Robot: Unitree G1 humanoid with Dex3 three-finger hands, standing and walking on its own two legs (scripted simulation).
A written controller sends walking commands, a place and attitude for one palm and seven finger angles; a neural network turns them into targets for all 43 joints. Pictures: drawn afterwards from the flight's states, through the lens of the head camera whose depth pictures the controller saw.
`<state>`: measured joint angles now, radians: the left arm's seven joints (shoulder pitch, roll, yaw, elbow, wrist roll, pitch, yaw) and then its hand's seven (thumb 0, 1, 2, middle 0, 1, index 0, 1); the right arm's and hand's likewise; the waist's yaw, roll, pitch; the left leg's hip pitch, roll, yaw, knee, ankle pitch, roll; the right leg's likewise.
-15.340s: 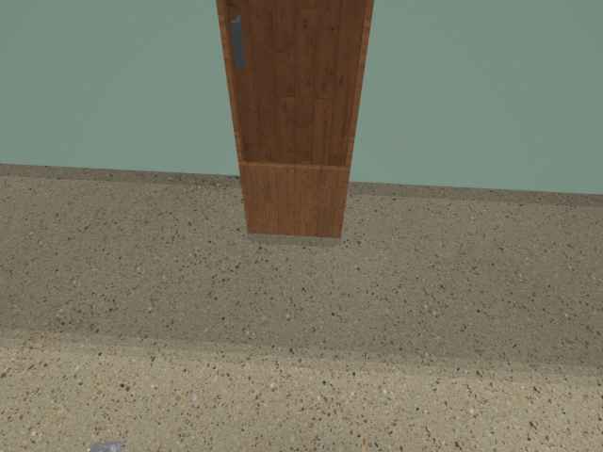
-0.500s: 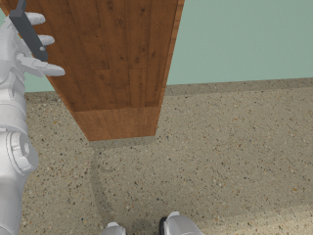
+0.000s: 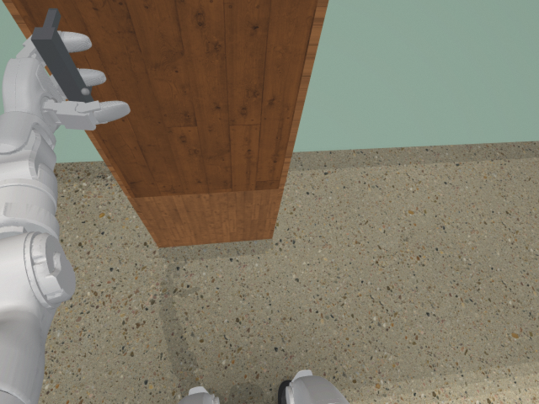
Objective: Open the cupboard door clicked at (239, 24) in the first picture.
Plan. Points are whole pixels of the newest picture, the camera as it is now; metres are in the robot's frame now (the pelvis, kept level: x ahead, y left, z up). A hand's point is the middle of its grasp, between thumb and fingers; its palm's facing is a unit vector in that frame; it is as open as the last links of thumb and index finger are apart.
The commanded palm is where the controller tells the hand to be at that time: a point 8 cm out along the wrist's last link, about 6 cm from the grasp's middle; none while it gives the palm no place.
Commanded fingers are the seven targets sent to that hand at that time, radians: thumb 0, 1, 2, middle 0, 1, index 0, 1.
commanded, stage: close the thumb around the handle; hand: left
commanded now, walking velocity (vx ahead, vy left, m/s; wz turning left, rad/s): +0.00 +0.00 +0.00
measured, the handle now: (69, 63) +0.58 +0.22 +0.12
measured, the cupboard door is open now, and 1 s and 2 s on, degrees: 0 12 47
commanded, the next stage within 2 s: pull the door open along its arc in 0.42 s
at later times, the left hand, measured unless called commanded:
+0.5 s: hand (85, 91) +0.53 +0.20 +0.12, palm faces -0.01 -1.00 +0.00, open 5.5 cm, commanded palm +0.51 +0.24 +0.12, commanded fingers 0.00 0.90 0.90 -0.40 -1.35 -0.40 -1.35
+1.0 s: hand (90, 134) +0.46 +0.18 +0.12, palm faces -0.05 -1.00 +0.00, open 5.8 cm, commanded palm +0.40 +0.24 +0.12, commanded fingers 0.00 0.90 0.90 -0.40 -1.35 -0.40 -1.35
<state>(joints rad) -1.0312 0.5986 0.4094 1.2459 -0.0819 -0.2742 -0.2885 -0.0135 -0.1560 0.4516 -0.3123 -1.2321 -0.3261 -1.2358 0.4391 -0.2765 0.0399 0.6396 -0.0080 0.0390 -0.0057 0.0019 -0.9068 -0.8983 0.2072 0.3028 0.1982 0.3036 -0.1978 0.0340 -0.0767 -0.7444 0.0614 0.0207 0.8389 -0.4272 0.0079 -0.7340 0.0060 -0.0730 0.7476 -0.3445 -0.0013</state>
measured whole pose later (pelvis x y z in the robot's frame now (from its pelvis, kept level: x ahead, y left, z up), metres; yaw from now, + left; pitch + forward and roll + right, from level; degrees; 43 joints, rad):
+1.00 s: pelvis +0.01 +0.00 +0.01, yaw -2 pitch +14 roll -2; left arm -0.56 0.41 0.38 0.78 -0.20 -0.22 -0.30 0.00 0.71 0.73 -0.37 -1.34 -0.37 -1.35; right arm 0.41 -0.28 0.01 0.56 0.03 0.07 0.01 0.01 -0.91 -0.90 0.21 0.30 0.20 0.30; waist -0.13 0.05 -0.12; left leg -0.57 0.06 0.07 0.74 -0.42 0.01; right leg -0.59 0.01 -0.02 0.68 -0.34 0.00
